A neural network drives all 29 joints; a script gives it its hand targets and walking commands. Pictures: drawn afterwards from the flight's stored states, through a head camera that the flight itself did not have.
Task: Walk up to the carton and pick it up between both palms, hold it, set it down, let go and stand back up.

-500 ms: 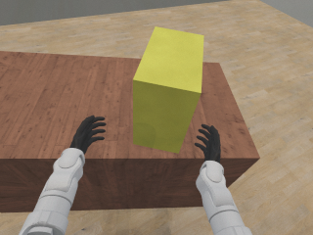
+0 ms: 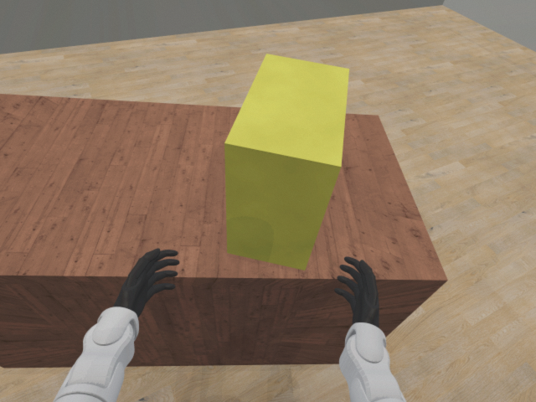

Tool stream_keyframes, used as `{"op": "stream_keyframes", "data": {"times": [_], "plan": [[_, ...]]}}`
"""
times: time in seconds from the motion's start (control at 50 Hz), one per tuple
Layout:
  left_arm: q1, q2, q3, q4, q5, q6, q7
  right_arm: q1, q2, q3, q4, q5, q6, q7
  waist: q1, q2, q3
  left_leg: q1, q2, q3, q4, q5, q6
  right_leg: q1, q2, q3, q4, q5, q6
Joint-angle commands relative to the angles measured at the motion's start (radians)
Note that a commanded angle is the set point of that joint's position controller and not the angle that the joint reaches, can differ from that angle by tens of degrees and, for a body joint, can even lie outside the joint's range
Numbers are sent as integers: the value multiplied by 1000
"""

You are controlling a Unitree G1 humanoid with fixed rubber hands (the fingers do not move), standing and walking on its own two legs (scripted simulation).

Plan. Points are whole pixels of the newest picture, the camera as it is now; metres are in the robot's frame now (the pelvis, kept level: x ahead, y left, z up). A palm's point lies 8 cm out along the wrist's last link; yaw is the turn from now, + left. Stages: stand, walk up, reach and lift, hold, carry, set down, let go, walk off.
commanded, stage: set down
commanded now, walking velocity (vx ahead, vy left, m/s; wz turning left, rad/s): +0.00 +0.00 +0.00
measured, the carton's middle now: (286, 164) +0.54 -0.01 +0.03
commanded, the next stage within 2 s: let go in 1.02 s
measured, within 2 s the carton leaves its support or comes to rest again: neither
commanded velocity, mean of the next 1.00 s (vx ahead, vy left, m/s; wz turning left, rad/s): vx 0.00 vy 0.00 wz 0.00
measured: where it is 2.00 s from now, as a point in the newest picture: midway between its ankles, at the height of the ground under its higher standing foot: outside the picture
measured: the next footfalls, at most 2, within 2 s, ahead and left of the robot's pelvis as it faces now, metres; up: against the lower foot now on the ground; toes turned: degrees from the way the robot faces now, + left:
none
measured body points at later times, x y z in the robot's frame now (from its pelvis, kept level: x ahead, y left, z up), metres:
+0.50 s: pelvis +0.02 -0.01 +0.01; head +0.02 +0.00 +0.45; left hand +0.23 +0.20 -0.05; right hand +0.23 -0.19 -0.04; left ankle +0.05 +0.11 -0.74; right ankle -0.04 -0.12 -0.74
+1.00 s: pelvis +0.02 -0.01 +0.01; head +0.03 -0.01 +0.46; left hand +0.21 +0.21 -0.07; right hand +0.20 -0.21 -0.07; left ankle +0.05 +0.11 -0.74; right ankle -0.04 -0.12 -0.74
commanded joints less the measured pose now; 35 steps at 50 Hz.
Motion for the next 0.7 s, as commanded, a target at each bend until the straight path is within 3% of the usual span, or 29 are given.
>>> {"op": "stream_keyframes", "data": {"times": [0.0,0.08,0.1,0.12,0.14,0.16,0.2,0.22,0.26,0.42,0.48,0.52,0.62,0.68], "plan": [[-184,86,42,-142,5,-44,8,-170,-39,14,-158,3,-50,31,8,105,-243,287,-7,-63,-45,185,-26,-170,10,38,-106,125,2],[-117,95,59,-168,20,-26,4,-105,-53,29,-161,6,-55,44,5,101,-239,338,-18,-51,-34,268,-27,-168,4,44,-121,222,3],[-107,66,50,-168,30,-14,6,-100,-62,33,-137,15,-53,54,8,125,-229,357,-13,-61,-41,287,-35,-174,7,40,-125,224,-1],[-122,63,44,-199,13,-14,4,-113,-50,35,-182,27,-60,54,-5,104,-236,367,-17,-53,-39,280,-28,-164,0,45,-135,233,2],[-62,76,62,-149,52,3,5,-56,-93,19,-113,-9,-50,62,-5,114,-217,368,-18,-56,-46,292,-37,-173,7,40,-133,243,2],[-62,69,65,-196,42,6,5,-62,-86,24,-154,2,-55,67,3,109,-232,384,-18,-50,-50,304,-32,-160,7,40,-137,250,2],[-33,65,64,-200,46,13,4,-32,-96,20,-155,-12,-57,72,-5,85,-203,384,-19,-46,-56,303,-31,-157,7,36,-144,264,6],[-10,66,73,-174,76,28,9,-14,-135,13,-114,-34,-47,86,0,101,-186,381,-19,-49,-66,303,-40,-172,13,30,-147,246,5],[-11,63,65,-233,56,24,8,2,-103,22,-183,-13,-53,91,-3,88,-182,396,-21,-37,-72,285,-31,-162,5,38,-158,244,4],[36,69,70,-215,58,47,16,62,-130,29,-206,-36,-26,126,2,56,-135,382,-30,-16,-94,220,-15,-190,-12,48,-178,244,10],[79,83,89,-171,82,65,13,105,-163,18,-165,-63,-5,138,6,50,-126,374,-33,-9,-104,200,-14,-201,-10,46,-179,231,14],[66,74,79,-199,59,55,12,98,-143,37,-212,-42,-15,141,4,23,-141,380,-36,-7,-94,214,-9,-190,-20,53,-181,273,20],[110,62,89,-188,100,71,19,134,-190,28,-157,-45,-17,161,7,75,-131,416,-32,-16,-95,271,-29,-207,-8,43,-177,297,12],[147,65,92,-180,108,94,22,161,-214,17,-156,-62,-9,171,-2,50,-120,434,-35,-11,-99,275,-25,-230,-5,37,-194,288,14]]}}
